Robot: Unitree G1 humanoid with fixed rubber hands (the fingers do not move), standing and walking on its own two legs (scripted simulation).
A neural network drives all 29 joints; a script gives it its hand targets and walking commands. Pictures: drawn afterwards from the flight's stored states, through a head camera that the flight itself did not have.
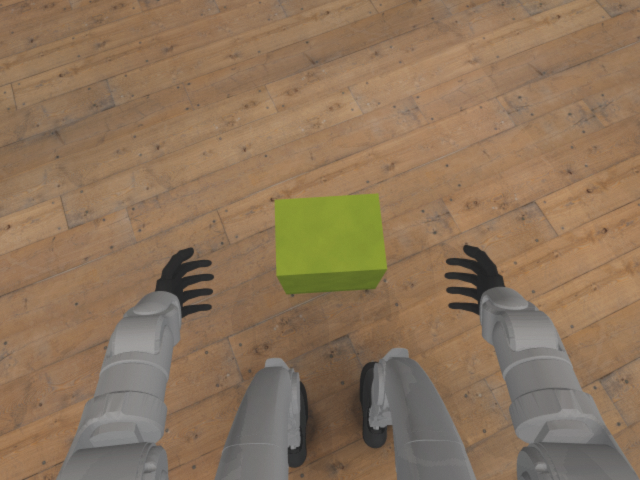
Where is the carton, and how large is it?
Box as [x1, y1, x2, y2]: [275, 193, 386, 293]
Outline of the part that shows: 377,193 275,200 276,275 286,293 374,288 386,269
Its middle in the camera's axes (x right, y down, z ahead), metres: +0.03 +0.02 +1.03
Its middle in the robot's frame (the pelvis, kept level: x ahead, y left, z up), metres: +0.53 +0.00 -0.57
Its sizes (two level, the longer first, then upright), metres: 0.255 0.191 0.234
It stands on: the floor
